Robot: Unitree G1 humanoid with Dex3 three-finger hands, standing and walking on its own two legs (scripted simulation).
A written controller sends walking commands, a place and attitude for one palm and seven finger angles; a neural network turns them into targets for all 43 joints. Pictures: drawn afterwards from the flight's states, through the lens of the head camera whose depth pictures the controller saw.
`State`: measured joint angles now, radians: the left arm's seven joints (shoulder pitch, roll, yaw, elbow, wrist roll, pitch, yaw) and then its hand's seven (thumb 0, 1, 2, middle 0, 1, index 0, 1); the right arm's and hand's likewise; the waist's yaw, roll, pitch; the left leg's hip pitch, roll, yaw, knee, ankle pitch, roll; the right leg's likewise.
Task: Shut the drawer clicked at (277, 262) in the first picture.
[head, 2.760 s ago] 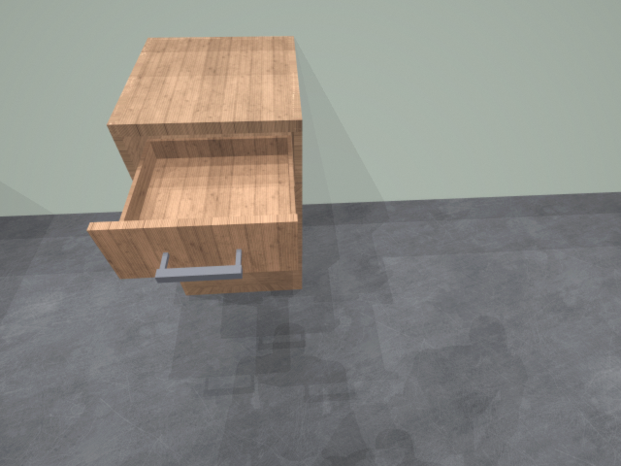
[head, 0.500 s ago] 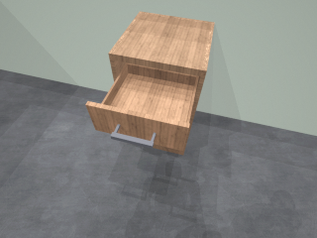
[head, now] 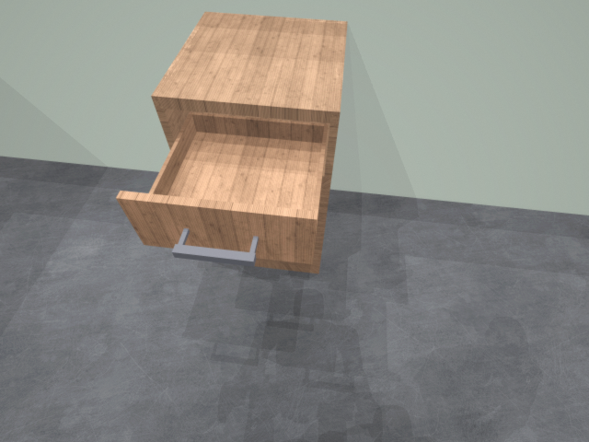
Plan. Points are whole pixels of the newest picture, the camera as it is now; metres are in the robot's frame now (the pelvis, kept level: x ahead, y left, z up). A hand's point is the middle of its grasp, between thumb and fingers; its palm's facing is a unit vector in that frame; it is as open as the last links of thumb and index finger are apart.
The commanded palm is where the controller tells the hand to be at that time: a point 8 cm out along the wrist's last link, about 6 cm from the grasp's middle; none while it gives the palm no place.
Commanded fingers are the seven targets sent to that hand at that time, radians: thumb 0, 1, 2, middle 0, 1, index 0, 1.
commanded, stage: take the last steps up to it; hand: left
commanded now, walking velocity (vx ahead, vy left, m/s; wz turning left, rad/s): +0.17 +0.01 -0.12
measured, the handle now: (217, 246) +0.47 +0.19 -0.14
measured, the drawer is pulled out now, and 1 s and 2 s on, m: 0.28 0.28 0.28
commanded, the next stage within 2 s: come to a stop and stand still in 0.48 s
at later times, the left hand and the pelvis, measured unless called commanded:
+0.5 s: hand out of the picture +0.07 +0.17 -0.18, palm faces +0.03 -0.98 -0.22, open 7.3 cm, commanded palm none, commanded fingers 0.00 0.90 0.90 -0.20 -0.30 -0.20 -0.30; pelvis +0.05 -0.01 -0.01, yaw -1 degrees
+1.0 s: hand (193, 424) +0.16 +0.17 -0.17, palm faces -0.01 -0.97 -0.24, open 7.3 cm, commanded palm none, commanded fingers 0.00 0.90 0.90 -0.20 -0.30 -0.20 -0.30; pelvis +0.12 -0.01 +0.00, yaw -4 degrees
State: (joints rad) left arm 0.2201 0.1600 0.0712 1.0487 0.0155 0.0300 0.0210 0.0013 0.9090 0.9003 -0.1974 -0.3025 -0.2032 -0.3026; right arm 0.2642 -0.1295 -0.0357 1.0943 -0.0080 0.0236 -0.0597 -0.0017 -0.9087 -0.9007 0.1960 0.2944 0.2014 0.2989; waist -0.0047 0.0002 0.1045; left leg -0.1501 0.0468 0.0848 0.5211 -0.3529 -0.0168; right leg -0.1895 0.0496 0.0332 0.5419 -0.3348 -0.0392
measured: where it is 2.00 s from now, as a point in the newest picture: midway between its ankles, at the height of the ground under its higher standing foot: outside the picture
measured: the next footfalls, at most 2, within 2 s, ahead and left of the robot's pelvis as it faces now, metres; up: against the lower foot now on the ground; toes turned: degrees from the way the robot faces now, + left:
left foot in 0.80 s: +0.21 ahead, +0.12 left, +0.00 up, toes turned -2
right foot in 1.06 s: +0.13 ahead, -0.12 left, +0.00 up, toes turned -5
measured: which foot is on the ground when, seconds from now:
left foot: down 0.00-0.50, up 0.52-0.78, down 0.80-1.00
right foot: down 0.00-0.82, up 0.84-1.00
